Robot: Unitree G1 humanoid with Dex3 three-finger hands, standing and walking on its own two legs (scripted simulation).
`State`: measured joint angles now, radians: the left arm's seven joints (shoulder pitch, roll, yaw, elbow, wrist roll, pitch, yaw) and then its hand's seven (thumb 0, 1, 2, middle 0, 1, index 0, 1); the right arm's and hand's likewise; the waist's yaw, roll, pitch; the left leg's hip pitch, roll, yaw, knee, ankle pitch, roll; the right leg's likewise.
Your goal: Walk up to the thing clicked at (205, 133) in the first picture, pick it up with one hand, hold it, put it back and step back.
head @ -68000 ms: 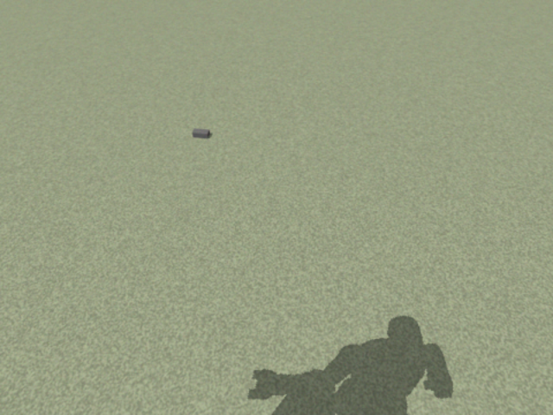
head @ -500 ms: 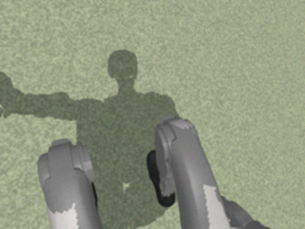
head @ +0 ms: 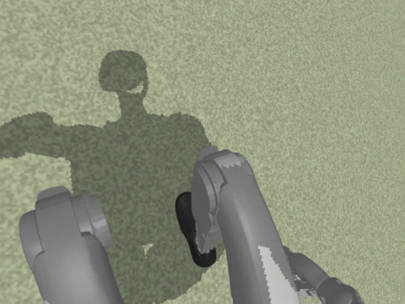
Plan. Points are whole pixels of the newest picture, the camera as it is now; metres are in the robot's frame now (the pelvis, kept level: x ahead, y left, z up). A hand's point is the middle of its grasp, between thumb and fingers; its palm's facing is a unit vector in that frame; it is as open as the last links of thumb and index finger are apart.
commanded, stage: rest palm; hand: left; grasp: from above
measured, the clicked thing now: out of the picture +0.39 +0.42 -0.28
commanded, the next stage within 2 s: close in 0.90 s
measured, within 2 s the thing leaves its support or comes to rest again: neither
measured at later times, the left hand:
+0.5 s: hand out of the picture +0.39 +0.39 -0.25, palm faces -0.35 -0.34 -0.87, open 14.2 cm
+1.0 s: hand out of the picture +0.40 +0.39 -0.27, palm faces -0.34 -0.32 -0.89, open 14.1 cm
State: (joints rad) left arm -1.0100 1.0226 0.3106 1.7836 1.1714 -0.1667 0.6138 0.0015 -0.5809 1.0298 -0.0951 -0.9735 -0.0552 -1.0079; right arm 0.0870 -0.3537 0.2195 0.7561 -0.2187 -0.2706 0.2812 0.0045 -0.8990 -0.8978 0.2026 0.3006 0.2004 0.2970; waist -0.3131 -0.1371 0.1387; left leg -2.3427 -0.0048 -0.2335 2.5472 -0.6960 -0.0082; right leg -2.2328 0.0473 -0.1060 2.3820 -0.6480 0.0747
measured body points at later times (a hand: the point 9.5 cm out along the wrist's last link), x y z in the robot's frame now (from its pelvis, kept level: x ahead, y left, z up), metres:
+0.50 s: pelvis +0.00 +0.01 -0.01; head +0.26 +0.15 +0.33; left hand +0.41 +0.41 -0.20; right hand +0.07 -0.24 -0.06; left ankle +0.07 +0.13 -0.27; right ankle +0.12 -0.13 -0.27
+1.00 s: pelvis +0.00 +0.01 -0.01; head +0.27 +0.16 +0.32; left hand +0.41 +0.40 -0.22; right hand +0.06 -0.24 -0.04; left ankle +0.07 +0.13 -0.27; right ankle +0.12 -0.13 -0.27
